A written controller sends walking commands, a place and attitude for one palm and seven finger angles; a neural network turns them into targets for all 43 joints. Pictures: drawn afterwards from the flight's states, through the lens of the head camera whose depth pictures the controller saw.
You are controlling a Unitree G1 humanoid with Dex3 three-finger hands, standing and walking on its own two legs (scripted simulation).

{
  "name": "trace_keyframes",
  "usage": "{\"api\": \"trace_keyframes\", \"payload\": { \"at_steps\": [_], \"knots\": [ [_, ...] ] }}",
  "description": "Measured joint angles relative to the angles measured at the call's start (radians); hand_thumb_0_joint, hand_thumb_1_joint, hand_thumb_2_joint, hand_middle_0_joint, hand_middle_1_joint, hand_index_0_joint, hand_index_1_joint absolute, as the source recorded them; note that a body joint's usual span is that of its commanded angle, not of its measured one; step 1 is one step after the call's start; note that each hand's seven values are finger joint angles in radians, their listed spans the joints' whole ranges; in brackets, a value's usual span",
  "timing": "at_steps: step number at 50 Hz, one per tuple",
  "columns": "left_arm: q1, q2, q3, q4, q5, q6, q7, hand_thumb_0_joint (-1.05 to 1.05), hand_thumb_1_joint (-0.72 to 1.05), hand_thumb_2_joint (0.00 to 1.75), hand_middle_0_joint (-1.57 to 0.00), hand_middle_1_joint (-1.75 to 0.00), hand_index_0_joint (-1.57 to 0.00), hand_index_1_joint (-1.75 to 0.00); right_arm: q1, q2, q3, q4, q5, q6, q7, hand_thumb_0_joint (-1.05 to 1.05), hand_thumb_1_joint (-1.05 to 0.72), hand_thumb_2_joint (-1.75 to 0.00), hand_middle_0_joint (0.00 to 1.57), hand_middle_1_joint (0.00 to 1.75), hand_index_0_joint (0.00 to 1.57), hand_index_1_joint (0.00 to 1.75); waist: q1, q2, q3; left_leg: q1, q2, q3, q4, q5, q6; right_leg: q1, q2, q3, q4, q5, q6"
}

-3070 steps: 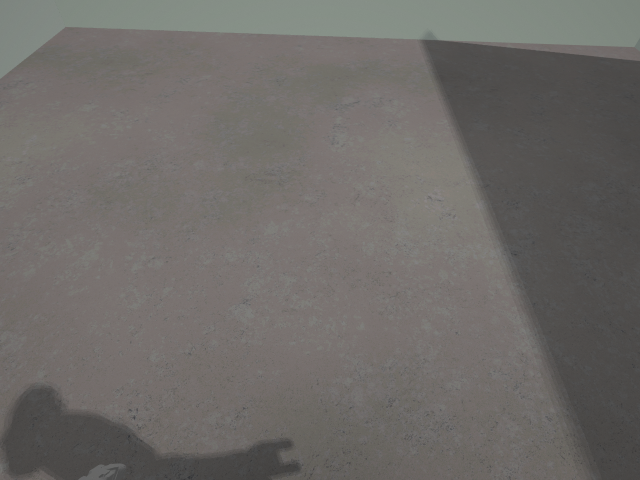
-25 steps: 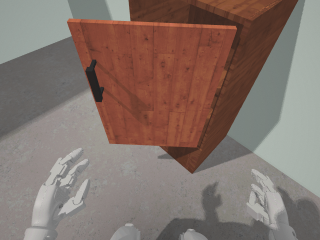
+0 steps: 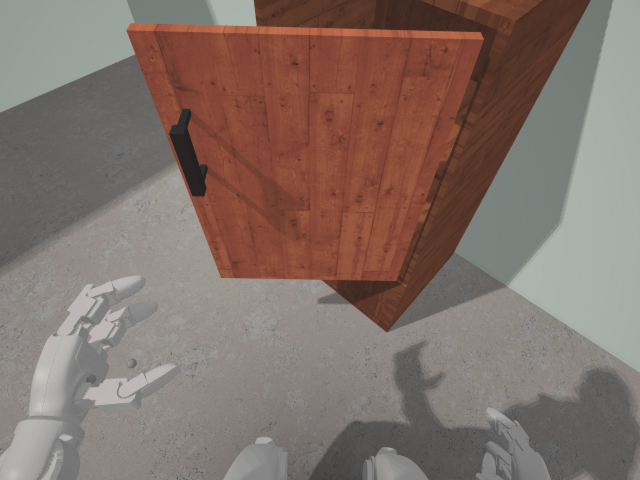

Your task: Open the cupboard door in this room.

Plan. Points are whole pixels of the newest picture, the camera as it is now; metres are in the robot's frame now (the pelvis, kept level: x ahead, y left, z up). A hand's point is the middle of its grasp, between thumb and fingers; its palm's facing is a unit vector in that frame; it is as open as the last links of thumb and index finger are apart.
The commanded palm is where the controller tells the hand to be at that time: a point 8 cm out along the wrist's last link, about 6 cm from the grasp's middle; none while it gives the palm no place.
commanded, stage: raise the hand with hooked fingers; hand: left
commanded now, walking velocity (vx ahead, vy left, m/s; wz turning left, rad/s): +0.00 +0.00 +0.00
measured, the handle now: (192, 154) +0.55 +0.22 +0.06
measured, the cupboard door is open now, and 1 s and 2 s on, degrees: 42 42 42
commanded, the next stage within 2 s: move the hooked fingers beside the handle in 1.24 s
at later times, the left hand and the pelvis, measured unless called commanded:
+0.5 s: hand (90, 319) +0.28 +0.27 +0.07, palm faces +0.05 -1.00 -0.04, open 13.8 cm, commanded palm +0.25 +0.32 +0.07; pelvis +0.02 +0.02 +0.02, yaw +0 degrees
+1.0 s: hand (86, 286) +0.31 +0.28 +0.08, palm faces +0.04 -1.00 -0.02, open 14.0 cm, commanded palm +0.28 +0.33 +0.08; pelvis +0.02 +0.01 +0.03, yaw +0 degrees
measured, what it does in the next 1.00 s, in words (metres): stands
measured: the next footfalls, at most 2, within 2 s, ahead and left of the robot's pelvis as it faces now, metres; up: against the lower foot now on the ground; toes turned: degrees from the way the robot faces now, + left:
none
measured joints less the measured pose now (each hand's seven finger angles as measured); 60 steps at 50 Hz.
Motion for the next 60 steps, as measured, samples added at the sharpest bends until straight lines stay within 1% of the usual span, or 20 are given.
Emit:
{"api": "trace_keyframes", "payload": {
  "at_steps": [4,9,15,20,25,33,41,46,50,54,60],
  "knots": [
    [-0.016,0.005,0.003,0.019,0.005,-0.013,-0.003,0.00,0.00,0.51,-0.26,-0.88,-0.26,-0.88,0.005,-0.030,-0.010,-0.005,0.002,-0.001,-0.004,0.01,-0.90,-0.90,0.20,0.30,0.20,0.30,0.000,-0.007,0.003,0.009,-0.005,0.005,-0.008,0.000,0.008,0.009,-0.005,0.005,-0.009,0.002,0.007],
    [-0.045,0.020,0.012,0.040,0.006,-0.007,-0.012,0.00,-0.12,0.46,-0.27,-0.95,-0.27,-0.95,-0.009,-0.047,-0.012,-0.019,0.005,-0.004,-0.009,0.01,-0.90,-0.90,0.20,0.30,0.20,0.30,0.001,-0.016,0.010,0.027,-0.008,0.004,-0.020,0.001,0.014,0.032,-0.006,0.004,-0.029,0.007,0.013],
    [-0.086,0.043,0.032,0.058,0.001,0.011,-0.025,-0.01,-0.26,0.40,-0.28,-1.04,-0.28,-1.04,-0.026,-0.043,0.003,-0.041,0.004,-0.004,-0.005,0.01,-0.90,-0.90,0.20,0.30,0.20,0.30,0.006,-0.019,0.013,0.055,-0.011,0.000,-0.043,0.005,0.017,0.067,-0.007,0.000,-0.062,0.015,0.019],
    [-0.131,0.061,0.049,0.092,-0.002,0.039,-0.048,-0.01,-0.37,0.36,-0.29,-1.12,-0.29,-1.12,-0.034,-0.035,0.023,-0.055,0.003,0.001,-0.001,0.01,-0.90,-0.90,0.20,0.30,0.20,0.30,0.013,-0.018,0.016,0.075,-0.013,-0.002,-0.062,0.008,0.020,0.090,-0.007,-0.001,-0.086,0.021,0.022],
    [-0.168,0.079,0.071,0.120,-0.006,0.059,-0.071,-0.01,-0.45,0.32,-0.29,-1.17,-0.30,-1.17,-0.032,-0.029,0.035,-0.056,0.002,0.007,0.002,0.01,-0.90,-0.90,0.20,0.30,0.20,0.30,0.017,-0.014,0.015,0.092,-0.014,-0.001,-0.078,0.010,0.021,0.109,-0.007,-0.001,-0.106,0.025,0.025],
    [-0.253,0.112,0.111,0.204,-0.012,0.084,-0.111,-0.02,-0.49,0.30,-0.30,-1.19,-0.30,-1.19,-0.018,-0.038,0.039,-0.043,0.004,0.021,-0.005,0.01,-0.90,-0.90,0.20,0.30,0.21,0.30,0.016,-0.008,0.026,0.111,-0.015,0.001,-0.100,0.016,0.022,0.127,-0.007,0.002,-0.128,0.032,0.026],
    [-0.314,0.143,0.152,0.280,-0.029,0.083,-0.145,-0.02,-0.50,0.30,-0.30,-1.20,-0.30,-1.20,0.007,-0.052,0.031,-0.027,0.005,0.033,-0.009,0.01,-0.90,-0.90,0.20,0.30,0.20,0.30,0.006,-0.011,0.028,0.135,-0.014,0.009,-0.136,0.030,0.020,0.143,-0.004,0.010,-0.157,0.045,0.024],
    [-0.310,0.137,0.152,0.294,-0.033,0.077,-0.158,-0.02,-0.50,0.30,-0.30,-1.20,-0.30,-1.20,0.020,-0.061,0.020,-0.027,0.005,0.038,-0.004,0.01,-0.90,-0.90,0.20,0.30,0.20,0.30,-0.002,-0.010,0.023,0.142,-0.012,0.013,-0.148,0.035,0.018,0.147,-0.002,0.014,-0.165,0.049,0.022],
    [-0.307,0.127,0.153,0.307,-0.030,0.065,-0.156,-0.02,-0.50,0.30,-0.30,-1.20,-0.30,-1.20,0.021,-0.063,0.016,-0.029,0.005,0.045,-0.002,0.01,-0.90,-0.90,0.20,0.30,0.20,0.30,-0.006,-0.015,0.024,0.142,-0.010,0.015,-0.148,0.036,0.016,0.144,0.000,0.016,-0.161,0.049,0.020],
    [-0.305,0.118,0.154,0.306,-0.020,0.050,-0.145,-0.02,-0.50,0.30,-0.30,-1.20,-0.30,-1.20,0.015,-0.060,0.015,-0.030,0.004,0.049,-0.004,0.01,-0.90,-0.90,0.20,0.30,0.20,0.30,-0.007,-0.016,0.031,0.141,-0.009,0.014,-0.145,0.037,0.014,0.142,0.001,0.015,-0.157,0.049,0.017],
    [-0.304,0.116,0.153,0.309,-0.025,0.035,-0.147,-0.02,-0.50,0.30,-0.30,-1.20,-0.30,-1.20,0.006,-0.051,0.022,-0.026,0.006,0.050,-0.009,0.01,-0.90,-0.90,0.20,0.30,0.20,0.30,-0.004,-0.015,0.031,0.145,-0.008,0.010,-0.147,0.040,0.011,0.147,0.002,0.012,-0.157,0.050,0.014]
  ]
}}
